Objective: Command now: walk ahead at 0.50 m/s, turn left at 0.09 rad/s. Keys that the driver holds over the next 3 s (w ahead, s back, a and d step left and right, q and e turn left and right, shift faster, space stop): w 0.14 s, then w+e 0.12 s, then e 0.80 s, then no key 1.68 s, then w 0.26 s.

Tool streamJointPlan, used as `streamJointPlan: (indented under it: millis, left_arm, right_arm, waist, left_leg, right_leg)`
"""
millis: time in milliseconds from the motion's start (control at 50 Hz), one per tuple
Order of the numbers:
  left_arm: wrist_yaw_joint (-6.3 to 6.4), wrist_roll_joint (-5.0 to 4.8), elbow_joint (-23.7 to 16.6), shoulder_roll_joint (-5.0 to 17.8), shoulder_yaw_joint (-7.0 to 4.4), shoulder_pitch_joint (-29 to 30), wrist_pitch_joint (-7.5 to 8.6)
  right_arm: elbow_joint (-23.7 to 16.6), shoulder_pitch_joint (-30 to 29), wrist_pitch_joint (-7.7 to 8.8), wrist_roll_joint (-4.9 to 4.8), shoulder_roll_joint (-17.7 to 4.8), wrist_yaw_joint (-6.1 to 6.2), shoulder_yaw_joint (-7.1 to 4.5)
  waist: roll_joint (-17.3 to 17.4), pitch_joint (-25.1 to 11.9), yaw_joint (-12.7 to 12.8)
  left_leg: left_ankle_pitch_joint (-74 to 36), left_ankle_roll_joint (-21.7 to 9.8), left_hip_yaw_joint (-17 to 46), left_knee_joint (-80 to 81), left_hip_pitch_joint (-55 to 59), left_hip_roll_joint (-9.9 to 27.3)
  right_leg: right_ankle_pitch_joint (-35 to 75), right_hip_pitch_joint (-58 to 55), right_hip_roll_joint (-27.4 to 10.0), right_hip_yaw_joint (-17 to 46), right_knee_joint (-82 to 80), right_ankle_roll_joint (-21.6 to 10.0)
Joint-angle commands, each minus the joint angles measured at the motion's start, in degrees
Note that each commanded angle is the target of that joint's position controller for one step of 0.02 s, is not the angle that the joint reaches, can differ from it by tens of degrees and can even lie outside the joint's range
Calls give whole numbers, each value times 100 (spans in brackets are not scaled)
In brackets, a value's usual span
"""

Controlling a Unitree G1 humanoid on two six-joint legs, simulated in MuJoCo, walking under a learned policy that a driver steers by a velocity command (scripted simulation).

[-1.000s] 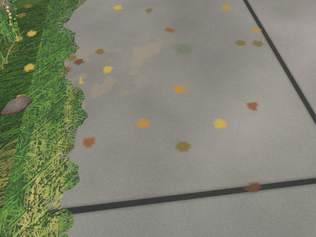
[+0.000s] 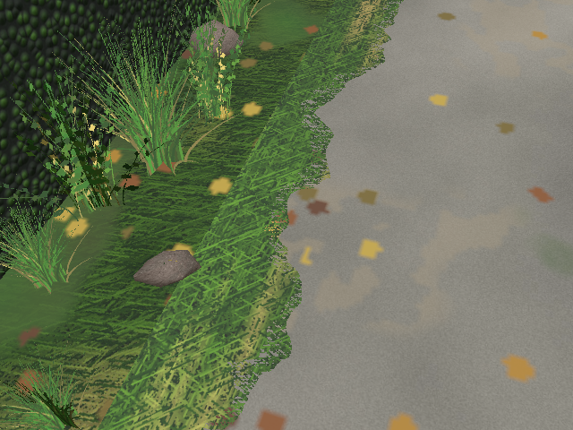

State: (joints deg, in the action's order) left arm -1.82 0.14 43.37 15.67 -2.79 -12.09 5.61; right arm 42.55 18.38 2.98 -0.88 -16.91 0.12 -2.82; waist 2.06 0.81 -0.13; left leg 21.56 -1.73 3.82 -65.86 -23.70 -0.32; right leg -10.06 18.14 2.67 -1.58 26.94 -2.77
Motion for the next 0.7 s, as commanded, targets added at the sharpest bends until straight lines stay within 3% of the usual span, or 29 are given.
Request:
streamJointPlan:
  millis: [20, 80, 140, 200, 260, 320, 340, 360, 380, 400, 420, 440, 460, 480, 500, 540, 620, 700]
  left_arm:
    - [27, 25, -204, 581, -113, -191, 49]
    - [70, -42, -68, 800, -168, -329, 77]
    - [111, -76, 54, 895, -185, -504, 21]
    - [140, -144, 241, 943, -187, -913, -50]
    - [180, -173, 366, 990, -204, -1184, -156]
    - [261, -144, 404, 1077, -255, -1136, -286]
    - [278, -150, 340, 1088, -256, -979, -306]
    - [278, -108, 206, 959, -212, -885, -285]
    - [256, 26, -9, 477, -65, -1123, -219]
    - [239, -66, 51, 302, 40, -1861, -199]
    - [252, -193, 114, 956, -163, -1603, -257]
    - [278, -255, -47, 990, -210, -1072, -335]
    - [314, -204, -64, 886, -214, -922, -448]
    - [354, -147, -77, 821, -244, -940, -591]
    - [376, -140, -76, 664, -231, -1088, -723]
    - [408, -109, -165, 508, -230, -1130, -853]
    - [292, -56, -457, 492, -223, -594, -851]
    - [149, -66, -747, 672, -287, -128, -915]
  right_arm:
    - [-505, -176, 106, 35, -485, -13, -156]
    - [-605, -478, 80, 80, -316, 7, -97]
    - [-705, -996, 129, 79, -178, -25, -38]
    - [-871, -1638, 205, 53, -105, -92, -8]
    - [-1004, -2055, 284, 9, -168, -190, -28]
    - [-948, -1780, 376, 101, -411, -217, -135]
    - [-795, -1251, 403, 154, -556, -183, -211]
    - [-671, -634, 421, 242, -828, -130, -301]
    - [-644, 82, 367, 388, -1308, -47, -401]
    - [-669, 146, 233, 261, -1159, -61, -355]
    - [-745, -22, 103, 208, -785, -47, -269]
    - [-738, -352, 35, 161, -583, -7, -202]
    - [-665, -702, 5, 126, -435, -1, -148]
    - [-631, -1003, 10, 155, -365, -6, -128]
    - [-594, -1251, 21, 226, -452, -28, -162]
    - [-559, -1599, 65, 264, -538, -29, -213]
    - [-400, -1668, 52, 179, -692, 71, -282]
    - [-214, -1547, -90, 59, -918, 76, -353]
  waist:
    - [-767, -99, 47]
    - [-631, -8, 63]
    - [-565, 42, 231]
    - [-522, 177, 459]
    - [-554, 260, 532]
    - [-752, 49, 243]
    - [-757, -284, -70]
    - [-619, -868, -357]
    - [463, -1836, -467]
    - [1602, -2988, -335]
    - [816, -2652, -449]
    - [622, -1794, -357]
    - [379, -1163, -183]
    - [453, -830, 21]
    - [602, -599, 201]
    - [692, -426, 353]
    - [446, -592, 230]
    - [427, -511, 82]
  left_leg:
    - [-489, 67, 144, 237, -1378, 627]
    - [-948, 225, -14, 972, -1554, 702]
    - [-1913, 271, -137, 2085, -1455, 654]
    - [-2527, 301, -238, 3016, -1107, 438]
    - [-2505, 272, -174, 3508, -1001, 286]
    - [-2212, 73, -151, 3981, -327, 68]
    - [-2587, -75, -275, 4249, 517, -22]
    - [-3706, -295, -75, 4099, 1815, 375]
    - [-5874, -925, 1206, 3417, 4047, 1904]
    - [-6058, -1671, 2582, 3487, 4965, 2935]
    - [-5095, -1489, 2219, 3774, 4286, 2581]
    - [-4589, -1296, 1574, 3959, 3577, 2305]
    - [-4216, -1205, 1111, 4254, 2678, 2040]
    - [-3755, -1129, 803, 4530, 1849, 1898]
    - [-3450, -1132, 469, 4850, 1109, 1746]
    - [-3207, -1195, 22, 5178, 557, 1730]
    - [-3050, -1157, -495, 5215, 746, 1791]
    - [-2456, -1031, -600, 5029, 1138, 1970]
  right_leg:
    - [108, -1131, -1516, 1980, -1636, -1015]
    - [1040, -1039, -1486, 1456, -1843, -1113]
    - [1417, -1109, -1301, 958, -1897, -955]
    - [1401, -1109, -1220, 887, -1813, -876]
    - [1340, -1444, -1403, 1145, -1544, -848]
    - [2497, -1796, -1382, 1332, -706, -552]
    - [3091, -1662, -1156, 1222, -109, -373]
    - [2723, -1072, -807, 1053, 838, -126]
    - [288, 735, -217, 743, 2834, 251]
    - [-3167, 1694, 126, 808, 4282, 447]
    - [-2905, 1887, -215, 1044, 4735, 501]
    - [-2564, 2234, -396, 751, 4789, 549]
    - [-2270, 2175, -569, 608, 4555, 634]
    - [-2038, 1801, -744, 609, 4284, 673]
    - [-1819, 1318, -736, 472, 4181, 734]
    - [-1413, 1002, -735, 333, 3782, 768]
    - [-376, 643, -845, 275, 2536, 582]
    - [-478, 478, -763, 89, 1778, 402]
